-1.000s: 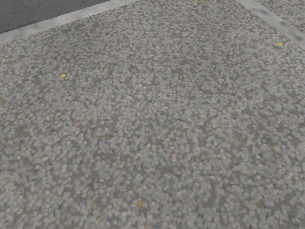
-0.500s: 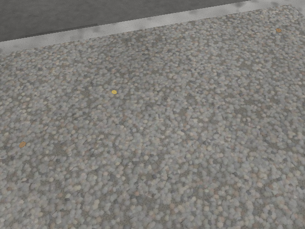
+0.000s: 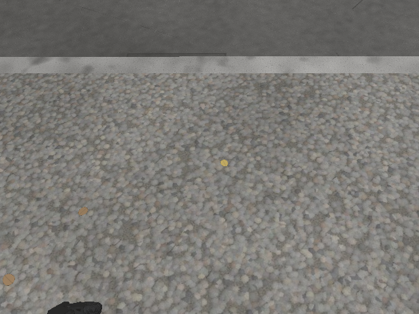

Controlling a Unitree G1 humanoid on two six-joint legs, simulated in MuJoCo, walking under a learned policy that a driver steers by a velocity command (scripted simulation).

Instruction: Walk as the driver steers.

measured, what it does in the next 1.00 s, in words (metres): steps on the spot: left foot, then right foot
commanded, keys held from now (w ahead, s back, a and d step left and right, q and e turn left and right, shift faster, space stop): q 0.26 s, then no key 0.04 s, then e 0.60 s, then w+e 0.10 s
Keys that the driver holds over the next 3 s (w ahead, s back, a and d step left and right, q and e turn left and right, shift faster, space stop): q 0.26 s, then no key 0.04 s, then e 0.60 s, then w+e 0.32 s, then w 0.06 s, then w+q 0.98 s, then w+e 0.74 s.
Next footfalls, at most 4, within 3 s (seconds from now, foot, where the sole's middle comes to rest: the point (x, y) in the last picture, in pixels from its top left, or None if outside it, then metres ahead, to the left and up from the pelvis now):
0.30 left None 0.06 0.14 -0.77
0.78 right None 0.05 -0.08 -0.77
1.28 left None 0.21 0.12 -0.77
1.70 right None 0.38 -0.18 -0.77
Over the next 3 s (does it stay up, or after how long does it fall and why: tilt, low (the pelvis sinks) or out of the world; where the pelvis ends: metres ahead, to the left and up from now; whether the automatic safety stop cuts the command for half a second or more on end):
stays up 0.99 0.00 0.01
